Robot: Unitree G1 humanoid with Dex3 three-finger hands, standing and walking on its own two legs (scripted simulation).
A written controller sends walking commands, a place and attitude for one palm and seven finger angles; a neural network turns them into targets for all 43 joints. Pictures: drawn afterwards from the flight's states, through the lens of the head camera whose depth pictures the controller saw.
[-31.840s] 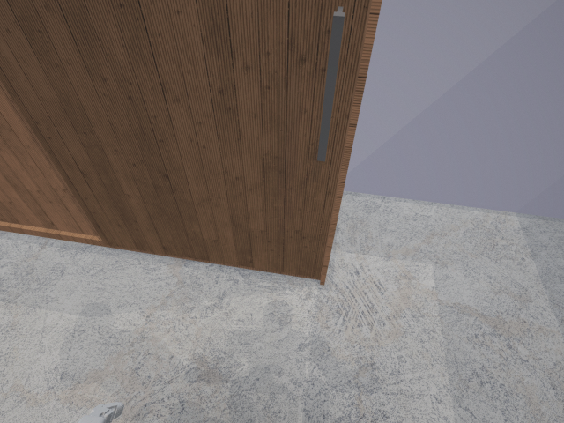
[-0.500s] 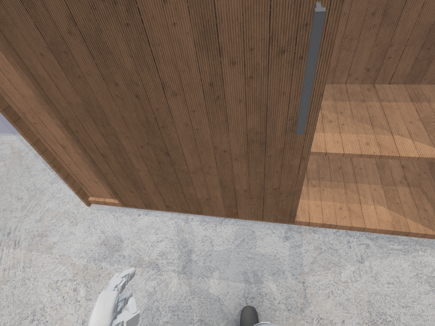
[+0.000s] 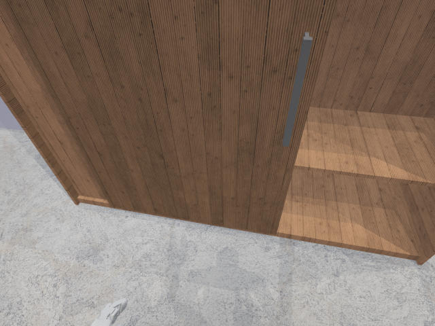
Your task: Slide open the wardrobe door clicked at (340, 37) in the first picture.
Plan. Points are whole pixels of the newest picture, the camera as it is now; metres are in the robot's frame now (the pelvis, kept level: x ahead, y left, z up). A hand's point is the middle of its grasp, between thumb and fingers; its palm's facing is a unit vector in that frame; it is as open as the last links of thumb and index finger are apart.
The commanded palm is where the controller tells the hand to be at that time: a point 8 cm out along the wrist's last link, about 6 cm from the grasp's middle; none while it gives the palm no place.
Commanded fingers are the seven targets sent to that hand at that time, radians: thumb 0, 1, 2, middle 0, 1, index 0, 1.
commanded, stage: stop stepping back and stand still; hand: right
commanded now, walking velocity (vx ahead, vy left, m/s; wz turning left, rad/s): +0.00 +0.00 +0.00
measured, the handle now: (295, 95) +0.70 -0.18 +0.08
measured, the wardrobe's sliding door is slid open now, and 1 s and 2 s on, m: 0.67 0.67 0.67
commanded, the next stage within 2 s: let the arm hang, fingers relaxed in 0.74 s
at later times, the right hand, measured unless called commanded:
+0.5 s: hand (433, 217) +0.24 -0.27 +0.17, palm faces +0.39 +0.75 -0.54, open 7.5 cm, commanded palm +0.17 -0.31 +0.16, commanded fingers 0.00 -0.90 -0.90 0.20 0.30 0.20 0.30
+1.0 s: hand (383, 296) +0.21 -0.29 -0.05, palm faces +0.06 +0.89 -0.45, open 7.4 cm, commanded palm none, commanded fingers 0.00 -0.90 -0.90 0.20 0.30 0.20 0.30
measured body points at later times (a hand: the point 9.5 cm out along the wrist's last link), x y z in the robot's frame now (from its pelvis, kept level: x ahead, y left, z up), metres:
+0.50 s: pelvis +0.03 -0.02 -0.02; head +0.06 -0.02 +0.43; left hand +0.20 +0.20 -0.10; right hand +0.21 -0.31 +0.20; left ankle -0.02 +0.09 -0.75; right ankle +0.05 -0.14 -0.75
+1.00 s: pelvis +0.01 -0.04 -0.02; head +0.00 -0.02 +0.43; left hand +0.19 +0.22 -0.12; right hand +0.21 -0.33 -0.02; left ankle -0.02 +0.09 -0.75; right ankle +0.05 -0.14 -0.75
